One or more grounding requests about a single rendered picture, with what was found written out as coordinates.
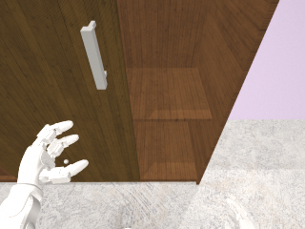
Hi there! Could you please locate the left robot hand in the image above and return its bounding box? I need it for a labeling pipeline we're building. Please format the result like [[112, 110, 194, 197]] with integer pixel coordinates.
[[17, 120, 89, 190]]

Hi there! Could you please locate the handle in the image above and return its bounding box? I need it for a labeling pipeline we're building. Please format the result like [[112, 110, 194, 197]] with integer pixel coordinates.
[[80, 21, 108, 90]]

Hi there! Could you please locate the wardrobe door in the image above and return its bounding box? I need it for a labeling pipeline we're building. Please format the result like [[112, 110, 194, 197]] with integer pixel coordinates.
[[0, 166, 12, 176], [0, 0, 140, 182]]

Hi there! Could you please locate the right robot hand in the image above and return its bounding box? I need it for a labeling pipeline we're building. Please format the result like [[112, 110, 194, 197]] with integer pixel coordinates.
[[224, 198, 255, 229]]

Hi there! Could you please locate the left robot forearm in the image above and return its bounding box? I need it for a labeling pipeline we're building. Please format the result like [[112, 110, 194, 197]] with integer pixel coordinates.
[[0, 183, 44, 229]]

